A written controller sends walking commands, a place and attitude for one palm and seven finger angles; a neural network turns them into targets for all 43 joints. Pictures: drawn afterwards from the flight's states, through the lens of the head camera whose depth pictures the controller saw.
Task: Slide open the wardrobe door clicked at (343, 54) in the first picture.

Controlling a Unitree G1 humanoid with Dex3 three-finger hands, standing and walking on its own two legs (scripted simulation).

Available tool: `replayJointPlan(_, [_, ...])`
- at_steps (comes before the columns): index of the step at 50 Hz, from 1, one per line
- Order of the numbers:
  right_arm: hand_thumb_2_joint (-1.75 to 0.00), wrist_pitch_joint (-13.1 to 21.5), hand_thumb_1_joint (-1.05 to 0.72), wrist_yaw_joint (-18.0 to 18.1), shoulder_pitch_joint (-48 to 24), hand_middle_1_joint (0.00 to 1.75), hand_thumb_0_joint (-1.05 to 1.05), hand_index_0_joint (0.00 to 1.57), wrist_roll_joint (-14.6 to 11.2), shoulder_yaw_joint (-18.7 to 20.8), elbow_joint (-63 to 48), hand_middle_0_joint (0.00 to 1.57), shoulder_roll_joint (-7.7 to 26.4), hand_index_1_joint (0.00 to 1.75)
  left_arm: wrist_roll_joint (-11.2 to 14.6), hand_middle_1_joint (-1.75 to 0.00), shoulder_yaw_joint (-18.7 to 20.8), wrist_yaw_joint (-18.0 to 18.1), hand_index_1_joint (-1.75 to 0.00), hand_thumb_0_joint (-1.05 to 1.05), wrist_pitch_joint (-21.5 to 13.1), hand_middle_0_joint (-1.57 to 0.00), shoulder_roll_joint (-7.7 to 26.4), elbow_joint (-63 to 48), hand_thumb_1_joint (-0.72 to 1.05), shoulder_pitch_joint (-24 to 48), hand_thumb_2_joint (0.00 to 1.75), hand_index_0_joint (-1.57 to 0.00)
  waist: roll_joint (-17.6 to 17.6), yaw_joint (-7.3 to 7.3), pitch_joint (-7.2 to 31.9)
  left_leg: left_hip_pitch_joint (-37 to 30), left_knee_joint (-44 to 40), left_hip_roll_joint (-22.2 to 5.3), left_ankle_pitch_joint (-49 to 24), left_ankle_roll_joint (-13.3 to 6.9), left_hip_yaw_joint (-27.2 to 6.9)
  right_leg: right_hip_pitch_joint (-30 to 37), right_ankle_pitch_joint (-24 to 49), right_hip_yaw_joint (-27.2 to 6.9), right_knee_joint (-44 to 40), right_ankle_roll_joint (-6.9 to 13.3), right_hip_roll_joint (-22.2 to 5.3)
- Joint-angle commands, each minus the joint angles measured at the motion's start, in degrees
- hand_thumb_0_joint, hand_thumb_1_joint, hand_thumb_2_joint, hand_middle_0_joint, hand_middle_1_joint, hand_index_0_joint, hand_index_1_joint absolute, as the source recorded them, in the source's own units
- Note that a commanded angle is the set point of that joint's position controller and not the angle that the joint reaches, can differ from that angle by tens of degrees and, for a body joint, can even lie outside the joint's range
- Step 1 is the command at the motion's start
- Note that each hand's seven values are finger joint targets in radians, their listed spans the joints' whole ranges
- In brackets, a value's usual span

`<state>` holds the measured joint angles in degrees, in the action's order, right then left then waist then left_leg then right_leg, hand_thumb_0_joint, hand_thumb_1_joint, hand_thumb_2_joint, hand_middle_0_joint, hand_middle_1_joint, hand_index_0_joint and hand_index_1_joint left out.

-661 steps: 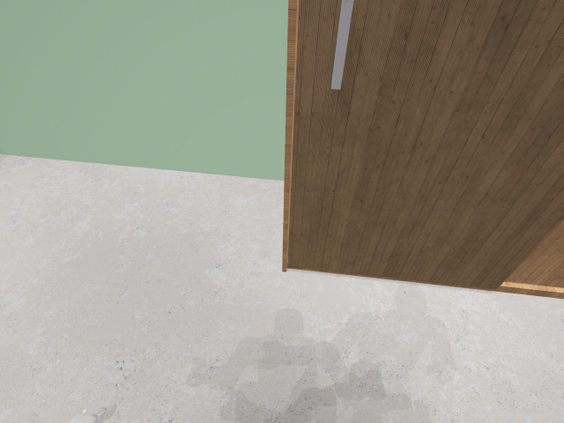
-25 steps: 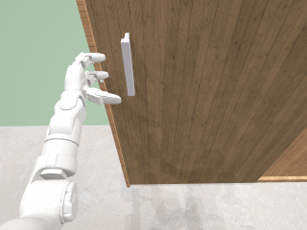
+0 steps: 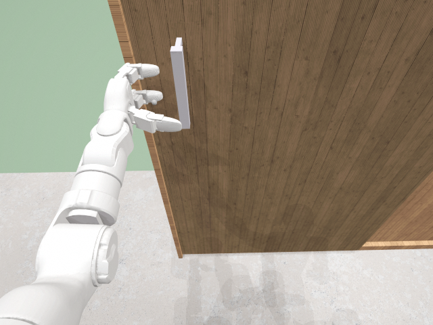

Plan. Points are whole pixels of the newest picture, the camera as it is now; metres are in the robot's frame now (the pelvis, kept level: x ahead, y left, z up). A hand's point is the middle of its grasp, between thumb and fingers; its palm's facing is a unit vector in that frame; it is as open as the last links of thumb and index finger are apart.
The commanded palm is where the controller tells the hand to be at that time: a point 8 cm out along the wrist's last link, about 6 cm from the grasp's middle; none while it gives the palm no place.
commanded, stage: feel for the door with the fingertips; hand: left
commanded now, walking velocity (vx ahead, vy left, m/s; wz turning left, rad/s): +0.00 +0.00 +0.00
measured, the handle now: (182, 86) +0.53 +0.08 +0.19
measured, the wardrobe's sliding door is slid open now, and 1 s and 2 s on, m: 0.00 0.00 0.00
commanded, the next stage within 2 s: slide the fingers in behind the handle in 0.90 s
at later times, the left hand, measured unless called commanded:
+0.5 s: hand (171, 101) +0.45 +0.09 +0.20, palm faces +0.04 -1.00 +0.00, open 14.0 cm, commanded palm +0.43 +0.15 +0.19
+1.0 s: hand (172, 92) +0.49 +0.09 +0.20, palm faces +0.05 -1.00 +0.00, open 13.7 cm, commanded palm +0.46 +0.15 +0.19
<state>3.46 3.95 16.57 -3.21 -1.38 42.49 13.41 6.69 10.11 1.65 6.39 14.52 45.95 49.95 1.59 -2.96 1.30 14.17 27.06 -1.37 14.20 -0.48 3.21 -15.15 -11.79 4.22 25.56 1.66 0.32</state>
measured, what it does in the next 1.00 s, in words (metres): stands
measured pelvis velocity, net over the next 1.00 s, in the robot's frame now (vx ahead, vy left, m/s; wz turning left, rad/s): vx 0.00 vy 0.00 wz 0.00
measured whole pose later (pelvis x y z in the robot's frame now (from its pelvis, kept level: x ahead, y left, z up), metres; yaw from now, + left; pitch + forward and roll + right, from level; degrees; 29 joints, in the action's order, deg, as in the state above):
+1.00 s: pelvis +0.00 +0.00 +0.00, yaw +0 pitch +4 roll +0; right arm 4.5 2.8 19.2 -1.6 -0.2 45.0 14.4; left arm 5.6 11.7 4.5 1.9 13.3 55.9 58.2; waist 1.4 -5.3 1.7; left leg 17.9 28.3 -1.5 14.3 -0.4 2.9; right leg -18.7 -11.9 4.3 26.6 1.8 0.4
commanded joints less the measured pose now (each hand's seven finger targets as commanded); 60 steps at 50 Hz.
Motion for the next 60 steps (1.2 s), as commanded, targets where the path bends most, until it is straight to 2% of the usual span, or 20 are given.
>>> replayJointPlan(1, [-0.90, 2.81, -0.90, 1.23, -2.44, 0.30, 0.00, 0.20, -0.12, 3.17, -6.84, 0.20, 8.21, 0.30, 1.87, -1.20, 2.18, -0.89, -1.20, 0.00, -4.05, -0.30, 9.87, -16.17, -0.50, 32.40, 0.30, -0.30, -3.08, -0.11, 20.21, -7.30, -2.60, 1.21, -12.73, -1.19, -2.87, 7.53, 13.41, -3.10, -3.08, -0.45, 1.22])
replayJointPlan(2, [-0.90, 2.79, -0.90, 1.23, -2.16, 0.30, 0.00, 0.20, -0.06, 3.14, -6.68, 0.20, 8.19, 0.30, 1.73, -1.20, 2.93, -0.85, -1.20, 0.00, -4.20, -0.30, 10.74, -16.95, -0.50, 31.51, 0.30, -0.30, -2.47, 0.43, 20.95, -7.29, -2.63, 1.32, -13.60, -1.14, -2.85, 8.35, 14.44, -3.16, -2.89, -0.31, 1.27])
replayJointPlan(7, [-0.90, 3.26, -0.90, 0.58, -1.87, 0.30, 0.00, 0.20, 0.00, 3.43, -6.22, 0.20, 7.82, 0.30, 1.19, -1.20, -0.50, 0.17, -1.20, 0.00, -3.56, -0.30, 5.64, -18.23, -0.50, 27.28, 0.30, -0.30, -1.63, 0.33, 19.47, -7.97, -2.76, 1.10, -15.62, -0.82, -2.90, 7.57, 15.38, -2.44, -2.84, -0.22, 1.62])
replayJointPlan(14, [-0.90, 2.05, -0.90, 0.62, -3.10, 0.30, 0.00, 0.20, 0.30, 3.42, -6.45, 0.20, 8.18, 0.30, 1.06, -1.20, 2.44, 2.41, -1.20, 0.00, 0.53, -0.30, 7.46, -18.17, -0.50, 24.95, 0.30, -0.30, -3.68, 1.52, 17.48, -6.54, -3.58, 1.44, -14.35, -1.05, -2.33, 8.75, 14.46, -2.68, -3.69, -0.40, 1.38])
replayJointPlan(15, [-0.90, 2.09, -0.90, 0.55, -3.40, 0.30, 0.00, 0.20, 0.24, 3.09, -6.66, 0.20, 7.75, 0.30, 1.05, -1.20, 0.97, 2.65, -1.20, 0.00, 0.50, -0.30, 5.84, -18.80, -0.50, 26.56, 0.30, -0.30, -4.00, 0.65, 16.26, -6.14, -3.56, 1.33, -13.92, -1.11, -2.27, 7.91, 14.42, -2.62, -3.75, -0.58, 1.26])
replayJointPlan(21, [-0.90, 2.55, -0.90, 0.29, -4.15, 0.30, 0.00, 0.20, 0.68, 3.29, -7.16, 0.20, 6.94, 0.30, 0.42, -1.20, -1.45, 4.26, -1.20, 0.00, -2.03, -0.30, 2.89, -24.71, -0.50, 28.40, 0.30, -0.30, -1.84, 0.62, 20.87, -9.77, -2.62, 1.23, -17.02, -0.79, -2.23, 8.81, 17.24, -2.72, -2.53, -0.28, 1.44])
replayJointPlan(22, [-0.90, 2.51, -0.90, 0.30, -4.31, 0.30, 0.00, 0.20, 0.61, 3.19, -7.01, 0.20, 6.88, 0.30, 0.52, -1.20, -1.88, 4.10, -1.20, 0.00, -1.63, -0.30, 2.21, -23.02, -0.50, 28.14, 0.30, -0.30, -3.19, 0.43, 19.68, -9.20, -2.69, 1.23, -15.83, -0.86, -2.25, 8.14, 16.36, -2.71, -2.81, -0.42, 1.49])
replayJointPlan(26, [-0.90, 1.26, -0.90, 0.83, -4.48, 0.30, 0.00, 0.20, 0.72, 2.81, -6.31, 0.20, 7.55, 0.30, -0.02, -1.20, 1.88, 4.23, -1.20, 0.00, 0.77, -0.30, 7.21, -16.72, -0.50, 28.79, 0.30, -0.30, -5.95, 0.09, 15.68, -5.96, -3.36, 1.39, -12.11, -1.20, -2.06, 7.29, 13.81, -3.36, -3.95, -1.00, 0.91])
replayJointPlan(29, [-0.90, 0.94, -0.90, 0.93, -4.72, 0.30, 0.00, 0.20, 0.65, 2.51, -6.47, 0.20, 7.36, 0.30, -0.16, -1.20, 0.73, 3.96, -1.20, 0.00, 0.86, -0.30, 5.90, -14.60, -0.50, 30.39, 0.30, -0.30, -4.03, -0.12, 15.23, -5.99, -3.37, 1.58, -10.90, -1.12, -2.12, 6.72, 12.01, -3.46, -4.20, -0.94, 0.71])
replayJointPlan(31, [-0.90, 1.46, -0.90, 0.72, -4.03, 0.30, 0.00, 0.20, 0.69, 2.39, -6.15, 0.20, 7.02, 0.30, -0.02, -1.20, -1.59, 3.69, -1.20, 0.00, -0.30, -0.30, 3.25, -14.37, -0.50, 34.68, 0.30, -0.30, -2.82, -1.54, 15.19, -6.36, -2.93, 1.55, -10.54, -1.03, -2.50, 5.31, 11.73, -3.21, -3.86, -0.80, 0.75])
replayJointPlan(34, [-0.90, 1.70, -0.90, 0.89, -3.39, 0.30, 0.00, 0.20, 0.70, 2.68, -5.89, 0.20, 7.72, 0.30, 0.44, -1.20, -0.28, 2.84, -1.20, 0.00, -2.14, -0.30, 5.26, -11.23, -0.50, 34.74, 0.30, -0.30, -4.17, -1.41, 16.84, -6.36, -2.43, 1.67, -10.44, -1.11, -2.76, 5.50, 11.48, -3.34, -3.53, -0.78, 0.91])
replayJointPlan(37, [-0.90, 2.42, -0.90, 0.64, -1.90, 0.30, 0.00, 0.20, 0.72, 2.57, -4.65, 0.20, 7.54, 0.30, 0.64, -1.20, -1.86, 2.22, -1.20, 0.00, -3.28, -0.30, 3.15, -6.72, -0.50, 38.95, 0.30, -0.30, -4.26, -3.00, 15.20, -5.05, -1.99, 1.65, -7.77, -1.04, -3.16, 2.52, 8.99, -3.23, -3.55, -0.92, 0.89])
replayJointPlan(38, [-0.90, 2.50, -0.90, 0.62, -1.11, 0.30, 0.00, 0.20, 0.81, 2.78, -4.34, 0.20, 7.92, 0.30, 0.46, -1.20, -0.63, 2.33, -1.20, 0.00, -3.83, -0.30, 4.99, -5.98, -0.50, 39.96, 0.30, -0.30, -5.10, -3.14, 16.21, -4.54, -1.88, 1.67, -7.40, -1.03, -3.21, 2.76, 8.53, -3.25, -3.49, -0.99, 0.82])
replayJointPlan(43, [-0.90, 3.10, -0.90, 0.08, 1.12, 0.30, 0.00, 0.20, 1.32, 3.01, -3.78, 0.20, 8.14, 0.30, -0.12, -1.20, 1.34, 2.94, -1.20, 0.00, -6.89, -0.30, 7.51, -4.29, -0.50, 42.37, 0.30, -0.30, -3.54, -2.51, 21.23, -4.33, -1.11, 1.93, -11.12, -0.93, -3.34, 4.96, 12.82, -3.32, -1.58, -0.61, 0.91])
replayJointPlan(46, [-0.90, 3.34, -0.90, -0.36, 2.34, 0.30, 0.00, 0.20, 1.67, 3.42, -3.77, 0.20, 8.53, 0.30, -0.65, -1.20, 4.31, 3.34, -1.20, 0.00, -8.83, -0.30, 11.37, -4.07, -0.50, 40.69, 0.30, -0.30, -3.44, -1.70, 23.54, -3.49, -0.75, 1.88, -12.93, -0.94, -3.08, 6.82, 15.46, -3.58, -0.85, -0.59, 1.00])
replayJointPlan(47, [-0.90, 3.27, -0.90, -0.53, 2.49, 0.30, 0.00, 0.20, 1.63, 3.34, -3.80, 0.20, 8.38, 0.30, -0.98, -1.20, 2.87, 3.23, -1.20, 0.00, -8.98, -0.30, 9.44, -3.10, -0.50, 39.71, 0.30, -0.30, -3.16, -2.04, 22.81, -3.41, -0.71, 1.87, -13.49, -0.92, -2.82, 6.57, 16.38, -3.42, -0.70, -0.54, 1.05])
replayJointPlan(50, [-0.90, 3.55, -0.90, -0.82, 3.24, 0.30, 0.00, 0.20, 1.64, 3.69, -3.50, 0.20, 8.75, 0.30, -1.64, -1.20, 2.35, 3.54, -1.20, 0.00, -9.65, -0.30, 9.61, -3.69, -0.50, 42.76, 0.30, -0.30, -3.73, -3.23, 20.40, -2.67, -0.76, 1.61, -11.36, -1.13, -2.79, 4.50, 14.20, -3.42, -1.47, -0.90, 1.14])
replayJointPlan(55, [-0.90, 3.53, -0.90, -0.92, 3.14, 0.30, 0.00, 0.20, 1.30, 4.07, -4.23, 0.20, 8.77, 0.30, -1.02, -1.20, 3.68, 2.75, -1.20, 0.00, -9.48, -0.30, 10.66, -6.03, -0.50, 37.79, 0.30, -0.30, -2.13, -1.25, 23.02, -3.55, -1.30, 1.68, -12.75, -0.99, -2.55, 7.08, 15.33, -3.36, -1.43, -0.39, 1.48])
replayJointPlan(57, [-0.90, 3.71, -0.90, -0.95, 2.71, 0.30, 0.00, 0.20, 1.25, 4.05, -4.53, 0.20, 8.55, 0.30, -0.43, -1.20, 2.04, 2.35, -1.20, 0.00, -9.19, -0.30, 8.37, -7.74, -0.50, 37.53, 0.30, -0.30, -2.16, -1.69, 22.40, -4.22, -1.28, 1.59, -12.79, -1.07, -2.36, 6.68, 15.34, -3.19, -1.71, -0.41, 1.67])
replayJointPlan(60, [-0.90, 3.33, -0.90, -0.85, 2.00, 0.30, 0.00, 0.20, 0.92, 3.94, -4.91, 0.20, 8.64, 0.30, -0.41, -1.20, 2.54, 2.37, -1.20, 0.00, -8.01, -0.30, 8.78, -7.30, -0.50, 33.18, 0.30, -0.30, -2.73, -1.06, 19.55, -3.16, -2.13, 1.40, -11.05, -1.03, -2.24, 6.18, 12.88, -2.91, -2.46, -0.45, 1.74])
